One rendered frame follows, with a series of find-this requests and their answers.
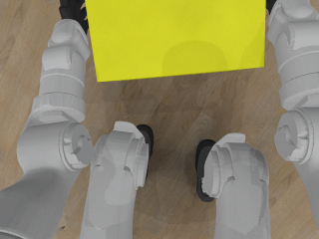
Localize left robot forearm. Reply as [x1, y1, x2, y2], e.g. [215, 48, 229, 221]
[16, 19, 91, 162]

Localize left robot upper arm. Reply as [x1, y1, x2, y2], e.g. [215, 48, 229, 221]
[0, 120, 95, 239]

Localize robot right thigh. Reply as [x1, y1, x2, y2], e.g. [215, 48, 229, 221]
[205, 142, 271, 239]

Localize right robot hand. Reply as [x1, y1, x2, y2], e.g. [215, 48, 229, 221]
[265, 0, 277, 15]

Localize right robot upper arm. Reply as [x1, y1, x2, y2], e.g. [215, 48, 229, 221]
[274, 107, 319, 230]

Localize right robot forearm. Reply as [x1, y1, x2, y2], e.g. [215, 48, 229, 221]
[267, 0, 319, 111]

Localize left robot hand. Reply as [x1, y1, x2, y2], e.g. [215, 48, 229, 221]
[59, 0, 90, 36]

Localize carton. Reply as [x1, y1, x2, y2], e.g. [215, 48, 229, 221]
[85, 0, 266, 83]

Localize right robot shin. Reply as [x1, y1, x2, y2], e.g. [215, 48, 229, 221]
[201, 132, 269, 198]

